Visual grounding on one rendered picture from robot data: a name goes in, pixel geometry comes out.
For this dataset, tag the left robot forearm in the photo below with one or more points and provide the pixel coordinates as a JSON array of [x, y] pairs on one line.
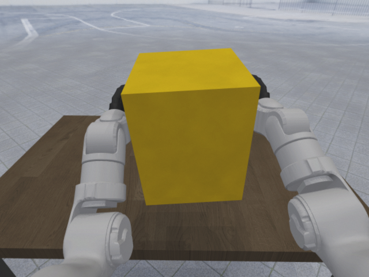
[[103, 160]]

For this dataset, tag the robot left hand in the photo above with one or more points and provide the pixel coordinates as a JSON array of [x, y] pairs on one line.
[[117, 100]]

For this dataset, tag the table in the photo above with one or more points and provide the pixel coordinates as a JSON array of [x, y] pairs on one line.
[[37, 196]]

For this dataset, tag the right robot forearm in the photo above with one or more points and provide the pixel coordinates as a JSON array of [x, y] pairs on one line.
[[304, 166]]

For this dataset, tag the robot right hand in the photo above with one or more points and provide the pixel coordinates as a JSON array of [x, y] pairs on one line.
[[263, 91]]

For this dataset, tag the robot right upper arm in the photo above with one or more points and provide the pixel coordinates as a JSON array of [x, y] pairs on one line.
[[332, 224]]

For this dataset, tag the carton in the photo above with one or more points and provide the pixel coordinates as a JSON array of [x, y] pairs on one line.
[[191, 117]]

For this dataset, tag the robot left upper arm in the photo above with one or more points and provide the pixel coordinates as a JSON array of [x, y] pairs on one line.
[[95, 245]]

